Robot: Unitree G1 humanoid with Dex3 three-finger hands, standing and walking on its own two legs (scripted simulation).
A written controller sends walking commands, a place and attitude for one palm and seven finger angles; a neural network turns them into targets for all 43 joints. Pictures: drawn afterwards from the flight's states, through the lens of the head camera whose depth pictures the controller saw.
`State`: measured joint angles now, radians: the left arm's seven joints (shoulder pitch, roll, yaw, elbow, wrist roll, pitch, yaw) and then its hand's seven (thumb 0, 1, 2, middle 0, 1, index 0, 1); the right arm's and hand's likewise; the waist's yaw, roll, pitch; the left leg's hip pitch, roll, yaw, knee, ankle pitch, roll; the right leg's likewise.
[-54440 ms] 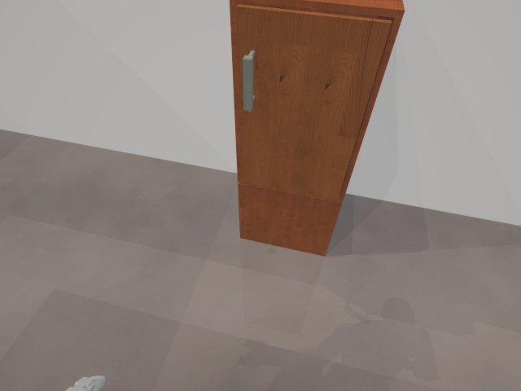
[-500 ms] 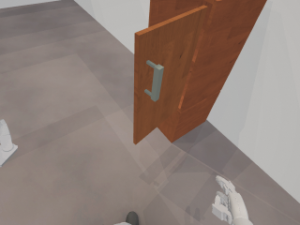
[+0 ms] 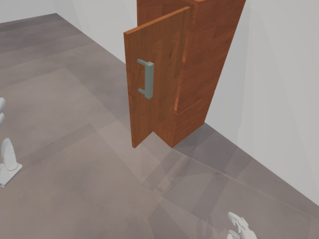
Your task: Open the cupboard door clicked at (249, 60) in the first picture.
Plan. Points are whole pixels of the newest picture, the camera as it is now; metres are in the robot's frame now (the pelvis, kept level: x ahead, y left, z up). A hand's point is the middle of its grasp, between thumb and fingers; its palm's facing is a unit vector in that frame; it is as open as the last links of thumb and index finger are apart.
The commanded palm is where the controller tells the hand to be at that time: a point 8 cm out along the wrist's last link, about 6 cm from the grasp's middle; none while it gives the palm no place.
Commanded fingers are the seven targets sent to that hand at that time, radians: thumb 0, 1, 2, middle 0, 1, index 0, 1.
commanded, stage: stop stepping back and stand still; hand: left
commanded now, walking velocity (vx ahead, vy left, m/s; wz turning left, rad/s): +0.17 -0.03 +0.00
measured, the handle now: (144, 79) +0.63 +0.05 +0.06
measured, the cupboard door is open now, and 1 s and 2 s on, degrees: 100 100 100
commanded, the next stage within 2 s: let the arm hang, fingers relaxed in 1.10 s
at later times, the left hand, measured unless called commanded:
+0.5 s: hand (38, 159) +0.22 +0.22 +0.17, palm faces +0.40 -0.77 -0.49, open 7.5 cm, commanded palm +0.16 +0.27 +0.18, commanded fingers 0.00 0.90 0.90 -0.20 -0.30 -0.20 -0.30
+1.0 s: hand (3, 171) +0.20 +0.27 +0.17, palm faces +0.41 -0.78 -0.47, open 7.5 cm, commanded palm +0.15 +0.31 +0.18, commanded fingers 0.00 0.90 0.90 -0.20 -0.30 -0.20 -0.30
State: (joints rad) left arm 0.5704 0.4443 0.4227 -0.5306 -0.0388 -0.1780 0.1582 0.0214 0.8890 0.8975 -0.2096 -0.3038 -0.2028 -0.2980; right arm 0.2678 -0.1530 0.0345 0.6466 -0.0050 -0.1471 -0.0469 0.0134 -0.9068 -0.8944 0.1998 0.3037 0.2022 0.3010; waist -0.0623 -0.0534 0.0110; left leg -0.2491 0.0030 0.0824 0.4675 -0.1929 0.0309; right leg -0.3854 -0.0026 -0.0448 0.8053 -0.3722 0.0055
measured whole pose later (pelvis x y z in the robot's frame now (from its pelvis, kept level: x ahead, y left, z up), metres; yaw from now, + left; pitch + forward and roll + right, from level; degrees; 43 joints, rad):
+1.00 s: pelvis +0.00 +0.01 +0.01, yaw -1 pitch -1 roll -1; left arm 0.57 0.41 0.41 -0.48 -0.05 -0.18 0.16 0.02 0.88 0.90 -0.22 -0.30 -0.21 -0.30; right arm 0.23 -0.20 0.03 0.62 0.00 -0.09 -0.07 0.01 -0.91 -0.89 0.20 0.30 0.20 0.30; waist 0.00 0.02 0.03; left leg -0.26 0.02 0.07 0.42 -0.16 0.03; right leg -0.16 0.02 -0.09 0.38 -0.21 -0.03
